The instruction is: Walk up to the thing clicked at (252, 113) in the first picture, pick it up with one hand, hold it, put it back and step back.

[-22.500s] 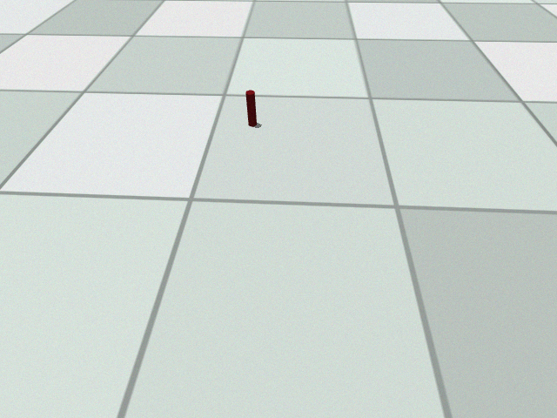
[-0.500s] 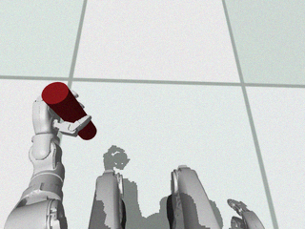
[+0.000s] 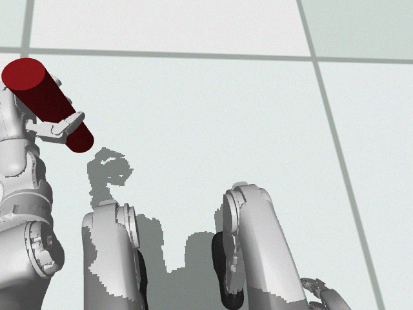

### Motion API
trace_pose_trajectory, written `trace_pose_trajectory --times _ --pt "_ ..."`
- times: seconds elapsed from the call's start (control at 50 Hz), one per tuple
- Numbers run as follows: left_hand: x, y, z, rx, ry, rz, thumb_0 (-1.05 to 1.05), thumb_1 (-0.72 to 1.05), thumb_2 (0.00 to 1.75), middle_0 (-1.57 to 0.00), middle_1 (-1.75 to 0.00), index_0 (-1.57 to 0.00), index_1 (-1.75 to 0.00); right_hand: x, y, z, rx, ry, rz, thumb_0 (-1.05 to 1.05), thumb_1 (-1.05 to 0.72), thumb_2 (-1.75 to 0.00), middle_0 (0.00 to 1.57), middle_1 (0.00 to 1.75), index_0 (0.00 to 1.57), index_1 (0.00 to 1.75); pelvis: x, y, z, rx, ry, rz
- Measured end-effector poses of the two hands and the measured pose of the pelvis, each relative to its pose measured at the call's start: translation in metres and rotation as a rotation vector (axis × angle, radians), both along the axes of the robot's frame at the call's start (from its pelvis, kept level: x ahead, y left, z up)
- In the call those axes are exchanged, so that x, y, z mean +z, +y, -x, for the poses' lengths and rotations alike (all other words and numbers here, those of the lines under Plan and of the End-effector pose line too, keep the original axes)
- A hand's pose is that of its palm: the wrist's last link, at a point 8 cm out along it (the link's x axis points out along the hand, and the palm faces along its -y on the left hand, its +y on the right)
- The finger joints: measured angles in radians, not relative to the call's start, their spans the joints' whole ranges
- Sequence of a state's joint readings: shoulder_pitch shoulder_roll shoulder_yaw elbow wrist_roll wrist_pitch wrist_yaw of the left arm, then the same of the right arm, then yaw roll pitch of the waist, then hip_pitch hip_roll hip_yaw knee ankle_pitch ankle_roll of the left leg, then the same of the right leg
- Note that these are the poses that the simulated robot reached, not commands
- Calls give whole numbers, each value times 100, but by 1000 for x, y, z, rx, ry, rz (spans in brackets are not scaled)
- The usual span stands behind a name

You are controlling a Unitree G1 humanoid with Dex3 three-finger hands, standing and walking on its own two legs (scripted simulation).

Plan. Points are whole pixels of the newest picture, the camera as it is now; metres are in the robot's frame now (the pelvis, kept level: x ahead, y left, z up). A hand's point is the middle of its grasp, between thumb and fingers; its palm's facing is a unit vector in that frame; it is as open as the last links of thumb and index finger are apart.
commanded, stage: crouch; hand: left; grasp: from the side
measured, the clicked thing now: (59, 115) +0.48 +0.22 -0.05
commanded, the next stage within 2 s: lower in 0.62 s
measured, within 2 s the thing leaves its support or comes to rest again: neither
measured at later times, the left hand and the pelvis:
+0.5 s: hand (68, 116) +0.51 +0.23 -0.11, palm faces +0.12 -0.99 -0.03, open 8.8 cm; pelvis +0.00 +0.00 -0.05, yaw -4 degrees
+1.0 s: hand (76, 127) +0.51 +0.23 -0.17, palm faces +0.10 -0.99 -0.05, open 8.8 cm; pelvis +0.00 +0.01 -0.07, yaw -6 degrees
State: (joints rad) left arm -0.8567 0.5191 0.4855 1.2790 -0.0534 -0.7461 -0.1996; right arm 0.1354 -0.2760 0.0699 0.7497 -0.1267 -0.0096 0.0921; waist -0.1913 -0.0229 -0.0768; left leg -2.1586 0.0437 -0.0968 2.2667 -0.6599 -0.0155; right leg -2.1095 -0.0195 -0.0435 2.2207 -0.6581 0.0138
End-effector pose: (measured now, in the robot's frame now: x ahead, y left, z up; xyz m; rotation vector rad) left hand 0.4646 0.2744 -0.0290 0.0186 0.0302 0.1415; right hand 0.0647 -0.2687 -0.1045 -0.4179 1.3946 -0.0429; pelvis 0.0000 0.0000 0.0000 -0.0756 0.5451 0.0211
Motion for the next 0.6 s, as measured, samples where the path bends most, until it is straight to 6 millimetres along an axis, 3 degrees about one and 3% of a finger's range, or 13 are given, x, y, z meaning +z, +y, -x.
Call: trace_pose_trajectory --times 0.24,0.6 --pt "-50 -4 -14 2 9 18 2 -35 106 -90 -122 -87 -120 -19 0 29 5 91 29 0 -92 -90 20 30 20 30 -33 1 1 -19 -33 31" --pt "-92 0 -21 -36 31 -7 2 -34 106 -88 -124 -85 -123 -30 -2 16 80 122 65 0 -91 -90 20 30 20 30 -54 6 -2 -36 -67 71"
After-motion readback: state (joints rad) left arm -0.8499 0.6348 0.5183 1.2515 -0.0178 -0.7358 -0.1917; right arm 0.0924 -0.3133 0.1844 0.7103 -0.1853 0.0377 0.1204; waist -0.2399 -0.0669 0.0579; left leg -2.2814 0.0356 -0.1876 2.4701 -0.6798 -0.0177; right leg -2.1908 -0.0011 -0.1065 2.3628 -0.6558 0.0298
